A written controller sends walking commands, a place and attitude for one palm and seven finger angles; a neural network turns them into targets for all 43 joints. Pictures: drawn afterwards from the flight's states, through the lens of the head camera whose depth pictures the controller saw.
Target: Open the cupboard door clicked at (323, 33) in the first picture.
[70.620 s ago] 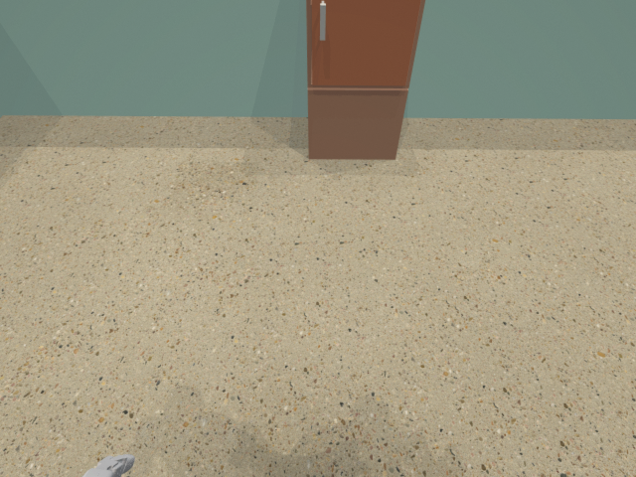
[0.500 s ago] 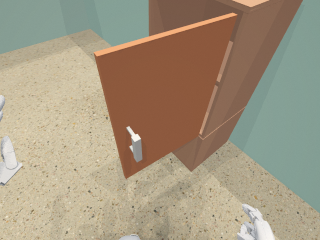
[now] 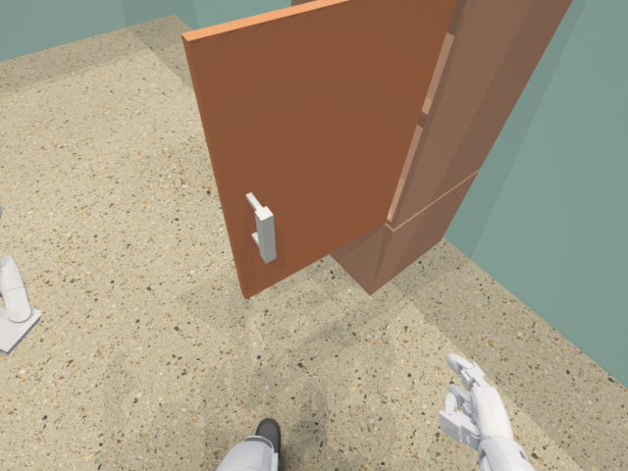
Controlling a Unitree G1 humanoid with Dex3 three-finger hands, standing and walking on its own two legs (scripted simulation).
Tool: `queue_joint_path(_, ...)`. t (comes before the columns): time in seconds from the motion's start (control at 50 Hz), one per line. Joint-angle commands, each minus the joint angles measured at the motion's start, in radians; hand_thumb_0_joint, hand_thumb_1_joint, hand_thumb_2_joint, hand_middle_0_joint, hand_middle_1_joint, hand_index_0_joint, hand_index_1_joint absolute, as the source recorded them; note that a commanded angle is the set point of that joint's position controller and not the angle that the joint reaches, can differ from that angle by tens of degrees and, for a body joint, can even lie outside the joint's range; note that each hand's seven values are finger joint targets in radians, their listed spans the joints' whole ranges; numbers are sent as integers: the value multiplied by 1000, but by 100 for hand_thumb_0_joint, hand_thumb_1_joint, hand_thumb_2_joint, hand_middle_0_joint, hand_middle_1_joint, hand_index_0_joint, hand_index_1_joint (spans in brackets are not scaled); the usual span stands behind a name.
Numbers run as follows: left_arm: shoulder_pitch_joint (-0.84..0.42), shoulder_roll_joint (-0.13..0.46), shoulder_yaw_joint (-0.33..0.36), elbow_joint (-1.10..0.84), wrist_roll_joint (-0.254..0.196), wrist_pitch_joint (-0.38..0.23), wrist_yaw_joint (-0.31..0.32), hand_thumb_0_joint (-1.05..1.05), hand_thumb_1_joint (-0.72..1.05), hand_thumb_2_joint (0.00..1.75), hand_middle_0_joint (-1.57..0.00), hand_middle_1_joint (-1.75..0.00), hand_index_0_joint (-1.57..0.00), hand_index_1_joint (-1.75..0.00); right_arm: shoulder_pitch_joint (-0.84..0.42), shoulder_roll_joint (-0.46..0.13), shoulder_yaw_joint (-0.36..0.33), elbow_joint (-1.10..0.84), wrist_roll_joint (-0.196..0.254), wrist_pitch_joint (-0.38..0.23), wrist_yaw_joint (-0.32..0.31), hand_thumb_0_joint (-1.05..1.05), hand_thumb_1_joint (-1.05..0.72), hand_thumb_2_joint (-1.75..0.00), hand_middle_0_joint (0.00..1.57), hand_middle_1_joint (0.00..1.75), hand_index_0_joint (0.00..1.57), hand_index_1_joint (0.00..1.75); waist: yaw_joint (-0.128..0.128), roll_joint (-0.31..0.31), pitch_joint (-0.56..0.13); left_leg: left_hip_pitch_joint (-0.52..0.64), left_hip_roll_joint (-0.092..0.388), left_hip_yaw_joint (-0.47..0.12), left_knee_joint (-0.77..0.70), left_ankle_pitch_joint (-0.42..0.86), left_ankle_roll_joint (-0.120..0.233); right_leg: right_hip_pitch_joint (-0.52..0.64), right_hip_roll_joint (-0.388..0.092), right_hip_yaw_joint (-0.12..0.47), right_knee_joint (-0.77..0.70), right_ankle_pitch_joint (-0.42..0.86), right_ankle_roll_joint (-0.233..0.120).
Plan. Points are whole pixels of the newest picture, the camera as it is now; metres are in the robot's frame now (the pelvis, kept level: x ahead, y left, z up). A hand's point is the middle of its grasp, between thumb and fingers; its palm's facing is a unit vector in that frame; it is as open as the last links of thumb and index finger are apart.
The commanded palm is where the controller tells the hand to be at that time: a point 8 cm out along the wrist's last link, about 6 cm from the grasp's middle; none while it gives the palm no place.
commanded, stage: step back with the hand held close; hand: left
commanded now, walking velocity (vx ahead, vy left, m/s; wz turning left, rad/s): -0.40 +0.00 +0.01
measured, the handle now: (260, 228) +0.48 +0.16 -0.05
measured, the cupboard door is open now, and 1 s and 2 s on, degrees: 85 85 85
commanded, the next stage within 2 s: stop stepping back and stand still in 0.32 s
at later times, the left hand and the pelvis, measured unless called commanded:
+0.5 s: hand out of the picture +0.05 +0.22 +0.17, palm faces +0.40 -0.81 -0.44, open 7.4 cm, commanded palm +0.00 +0.26 +0.20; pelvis -0.13 -0.04 +0.01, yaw +1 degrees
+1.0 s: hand out of the picture +0.03 +0.20 +0.18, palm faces +0.39 -0.78 -0.49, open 7.4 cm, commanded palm -0.04 +0.24 +0.20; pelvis -0.18 -0.06 +0.01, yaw +1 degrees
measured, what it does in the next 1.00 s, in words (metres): walks backwards: right foot, then left foot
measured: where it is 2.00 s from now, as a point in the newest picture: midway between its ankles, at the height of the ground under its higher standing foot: outside the picture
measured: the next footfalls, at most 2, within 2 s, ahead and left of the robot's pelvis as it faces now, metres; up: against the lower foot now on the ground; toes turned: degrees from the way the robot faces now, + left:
right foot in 0.38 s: -0.03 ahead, -0.12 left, +0.00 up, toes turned -1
left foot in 0.62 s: -0.18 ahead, +0.05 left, +0.00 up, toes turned +4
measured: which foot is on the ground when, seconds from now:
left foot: down 0.00-0.38, up 0.40-0.60, down 0.62-0.98, up 1.00-1.00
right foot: down 0.00-0.16, up 0.18-0.36, down 0.38-0.62, up 0.64-0.90, down 0.92-1.00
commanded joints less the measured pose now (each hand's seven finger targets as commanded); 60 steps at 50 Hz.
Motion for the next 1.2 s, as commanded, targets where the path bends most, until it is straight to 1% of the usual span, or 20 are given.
queue_joint_path(0.0, -169, 289, 131, -280, 2, -102, 4, 0, 90, 90, -20, -30, -20, -30, -14, -142, -61, -140, 33, -23, -31, 0, -90, -90, 20, 30, 20, 30, -71, -93, -346, 638, -17, 48, 192, 203, 24, -171, -142, 20, -58, 1165, 149)
queue_joint_path(0.04, -61, 359, 236, -245, -24, -112, -1, 0, 90, 90, -20, -30, -20, -30, -79, -148, -55, -193, 57, -19, -40, 0, -90, -90, 20, 30, 20, 30, -64, -252, -274, 459, -103, 83, 201, -160, 18, -82, -189, -15, 40, 1678, 264)
queue_joint_path(0.08, 114, 330, 253, -193, -33, -95, -17, 0, 90, 90, -20, -30, -20, -30, -117, -134, -29, -250, 58, 2, -49, 0, -90, -90, 20, 30, 20, 30, -42, -70, -246, 422, -102, 63, 121, -95, 24, -40, -168, -27, 150, 1571, 199)
queue_joint_path(0.1, 124, 314, 237, -192, -32, -83, -32, 0, 90, 90, -20, -30, -20, -30, -101, -155, -20, -257, 50, 16, -54, 0, -90, -90, 20, 30, 20, 30, -55, 59, -240, 514, -68, 23, 75, 218, 35, -115, -95, -44, 194, 1320, 156)
queue_joint_path(0.14, 89, 250, 173, -183, -58, -61, -54, 0, 90, 90, -20, -30, -20, -30, -32, -178, -34, -203, 27, 16, -21, 0, -90, -90, 20, 30, 20, 30, -68, 360, -257, 663, 150, -167, -85, 686, 114, -322, 42, -57, 445, 55, 101)
queue_joint_path(0.16, 72, 187, 105, -110, -55, -56, -64, 0, 90, 90, -20, -30, -20, -30, -39, -179, -48, -175, 16, -18, -11, 0, -90, -90, 20, 30, 20, 30, -65, 345, -175, 514, 215, -209, -152, 391, 130, -291, 45, 15, 557, -216, 80)
queue_joint_path(0.2, 67, 171, 106, -58, -49, -34, -50, 0, 90, 90, -20, -30, -20, -30, -23, -178, -43, -164, 9, -34, -21, 0, -90, -90, 20, 30, 20, 30, -53, 241, -65, 243, 249, -193, -262, -167, 132, -223, 11, 23, 608, -142, 50)
queue_joint_path(0.3, 46, 192, 80, -139, -33, 11, -16, 0, 90, 90, -20, -30, -20, -30, -40, -187, -70, -224, 33, -20, -29, 0, -90, -90, 20, 30, 20, 30, -42, 178, -23, -75, 145, -53, -256, -643, 47, -2, 22, -148, 292, -38, 39)
queue_joint_path(0.32, 12, 214, 89, -174, -25, 16, -13, 0, 90, 90, -20, -30, -20, -30, -43, -181, -75, -227, 38, -15, -32, 0, -90, -90, 20, 30, 20, 30, -49, 80, 2, -103, 72, -1, -104, -697, 11, -61, -46, -70, 149, -71, 15)
queue_joint_path(0.34, -17, 270, 112, -225, -3, 13, -9, 0, 90, 90, -20, -30, -20, -30, -26, -152, -81, -216, 45, -12, -30, 0, -90, -90, 20, 30, 20, 30, -52, -183, 6, 87, -84, 79, 311, -638, -49, -413, -257, 244, -170, -325, -40)
queue_joint_path(0.36, -69, 336, 141, -300, 18, 8, 7, 0, 90, 90, -20, -30, -20, -30, -36, -148, -80, -203, 41, -14, -22, 0, -90, -90, 20, 30, 20, 30, -31, -262, 30, 177, -189, -41, 784, -611, -74, -760, -502, 623, -460, -494, -146)
queue_joint_path(0.4, -161, 331, 149, -344, 41, 15, 12, 0, 90, 90, -20, -30, -20, -30, 16, -122, -78, -152, -10, 4, -19, 0, -90, -90, 20, 30, 20, 30, -81, -135, -24, 193, -145, -100, 1063, -454, -66, -792, -428, 371, -401, -377, -97)
queue_joint_path(0.44, -76, 265, 112, -262, 38, -5, 5, 0, 90, 90, -20, -30, -20, -30, 57, -93, -47, -177, 13, 17, -44, 0, -90, -90, 20, 30, 20, 30, -113, -83, -43, 258, -98, -13, 827, -423, -53, -619, -265, 136, -268, -222, -31)
queue_joint_path(0.56, -57, 166, 63, -105, 37, -28, 47, 0, 90, 90, -20, -30, -20, -30, 117, -147, -30, -137, 20, -32, -76, 0, -90, -90, 20, 30, 20, 30, -83, 35, -75, 399, -89, -6, -110, -466, 27, -194, -230, 124, -92, 18, -6)
queue_joint_path(0.6, -140, 172, 70, -120, 42, -49, 41, 0, 90, 90, -20, -30, -20, -30, 128, -179, -41, -171, 31, -40, -58, 0, -90, -90, 20, 30, 20, 30, -68, 244, -26, 361, 124, -299, -219, -508, 96, -251, -109, 18, 144, 88, 50)
queue_joint_path(0.62, -120, 182, 85, -95, 48, -49, 37, 0, 90, 90, -20, -30, -20, -30, 143, -166, -45, -173, 39, -52, -45, 0, -90, -90, 20, 30, 20, 30, -64, 202, -23, 385, 193, -322, -210, -408, 108, -315, -97, -39, 232, 90, 62)
queue_joint_path(0.78, -72, 157, 33, -120, 42, -18, 12, 0, 90, 90, -20, -30, -20, -30, 101, -162, -44, -120, 29, -72, -17, 0, -90, -90, 20, 30, 20, 30, -95, 135, 28, 465, 142, -203, -133, 30, 73, -366, -75, -142, 266, 76, 59)
queue_joint_path(0.88, -80, 193, 81, -113, 33, -24, 18, 0, 90, 90, -20, -30, -20, -30, 81, -159, -39, -123, 23, -52, -25, 0, -90, -90, 20, 30, 20, 30, -96, 184, -22, 337, 119, -156, -54, -78, 58, -102, -81, -144, 37, 193, 29)
queue_joint_path(0.98, 28, 214, 131, -70, 9, -38, 27, 0, 90, 90, -20, -30, -20, -30, 89, -143, -67, -144, 53, -13, -14, 0, -90, -90, 20, 30, 20, 30, -86, -121, -147, 108, -79, -61, 444, -550, -1, 76, -436, 319, -84, 505, -125)
queue_joint_path(1.18, -5, 168, 69, -48, 14, -60, 30, 0, 90, 90, -20, -30, -20, -30, 63, -137, -45, -150, 40, -13, -39, 0, -90, -90, 20, 30, 20, 30, -75, -51, 9, 330, -59, -6, 115, -294, 15, -186, -318, 87, -149, 223, -29)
